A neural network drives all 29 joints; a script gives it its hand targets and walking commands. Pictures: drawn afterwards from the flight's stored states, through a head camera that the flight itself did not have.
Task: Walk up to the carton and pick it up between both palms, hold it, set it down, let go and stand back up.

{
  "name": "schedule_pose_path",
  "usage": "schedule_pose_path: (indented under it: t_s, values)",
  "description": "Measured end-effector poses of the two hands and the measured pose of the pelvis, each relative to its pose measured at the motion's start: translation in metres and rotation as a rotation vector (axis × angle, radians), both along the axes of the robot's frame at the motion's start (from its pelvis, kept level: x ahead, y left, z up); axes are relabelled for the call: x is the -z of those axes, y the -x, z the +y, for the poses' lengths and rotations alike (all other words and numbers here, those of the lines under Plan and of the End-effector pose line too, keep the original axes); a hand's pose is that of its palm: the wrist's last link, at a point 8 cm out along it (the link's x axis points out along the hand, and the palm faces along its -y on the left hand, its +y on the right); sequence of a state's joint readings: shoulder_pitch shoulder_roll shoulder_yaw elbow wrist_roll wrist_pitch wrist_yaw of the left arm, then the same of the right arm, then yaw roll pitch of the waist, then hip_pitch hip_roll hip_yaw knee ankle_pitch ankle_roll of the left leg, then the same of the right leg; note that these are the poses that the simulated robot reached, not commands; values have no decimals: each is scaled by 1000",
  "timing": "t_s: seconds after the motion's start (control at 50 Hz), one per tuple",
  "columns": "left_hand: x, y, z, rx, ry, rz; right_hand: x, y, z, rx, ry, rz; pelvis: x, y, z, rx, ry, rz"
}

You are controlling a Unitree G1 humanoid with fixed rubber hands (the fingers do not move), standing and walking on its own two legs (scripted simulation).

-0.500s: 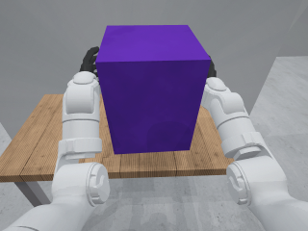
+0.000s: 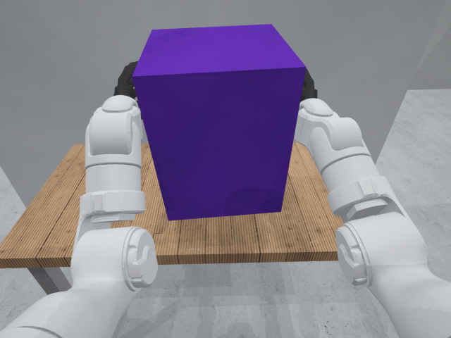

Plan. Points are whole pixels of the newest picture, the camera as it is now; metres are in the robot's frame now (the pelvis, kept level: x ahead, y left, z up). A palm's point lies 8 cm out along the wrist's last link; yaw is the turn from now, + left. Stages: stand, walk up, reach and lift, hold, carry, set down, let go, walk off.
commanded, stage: hold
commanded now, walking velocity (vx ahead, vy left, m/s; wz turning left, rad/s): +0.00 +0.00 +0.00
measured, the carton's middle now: (218, 124) +0.37 +0.00 +0.25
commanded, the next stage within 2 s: none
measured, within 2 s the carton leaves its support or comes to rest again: neither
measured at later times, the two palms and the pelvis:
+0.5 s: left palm (121, 98) +0.37 +0.15 +0.30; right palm (305, 95) +0.37 -0.14 +0.30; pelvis +0.00 -0.01 +0.00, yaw +1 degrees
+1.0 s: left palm (120, 101) +0.37 +0.15 +0.29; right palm (302, 97) +0.37 -0.14 +0.29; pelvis +0.00 +0.00 +0.00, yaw +1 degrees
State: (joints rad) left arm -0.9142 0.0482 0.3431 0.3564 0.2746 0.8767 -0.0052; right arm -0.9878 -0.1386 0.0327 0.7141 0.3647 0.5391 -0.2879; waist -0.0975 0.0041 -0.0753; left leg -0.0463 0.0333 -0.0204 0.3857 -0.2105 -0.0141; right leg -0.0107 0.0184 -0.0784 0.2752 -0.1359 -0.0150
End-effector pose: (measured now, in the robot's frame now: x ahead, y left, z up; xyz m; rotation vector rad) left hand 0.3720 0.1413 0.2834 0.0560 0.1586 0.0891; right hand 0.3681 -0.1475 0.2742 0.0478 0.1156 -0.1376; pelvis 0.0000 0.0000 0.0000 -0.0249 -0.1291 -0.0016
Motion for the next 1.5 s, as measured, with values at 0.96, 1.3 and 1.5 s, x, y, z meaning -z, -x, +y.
schedule_pose_path:
  t_s: [0.96,1.3,1.5]
  values:
    - [-11,3,7,-5,15,12,-18,0,6,-12,7,28,0,-2,-4,-18,2,18]
    - [-14,4,5,-9,16,13,-20,1,4,-13,9,34,0,-1,-5,-15,0,19]
    - [-17,5,6,-12,15,13,-21,1,6,-16,11,35,0,1,-6,-19,0,23]
